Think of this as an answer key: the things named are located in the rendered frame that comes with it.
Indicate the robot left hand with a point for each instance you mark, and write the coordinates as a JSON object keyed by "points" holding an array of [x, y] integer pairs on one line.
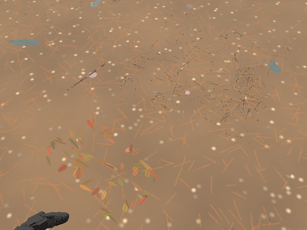
{"points": [[43, 221]]}

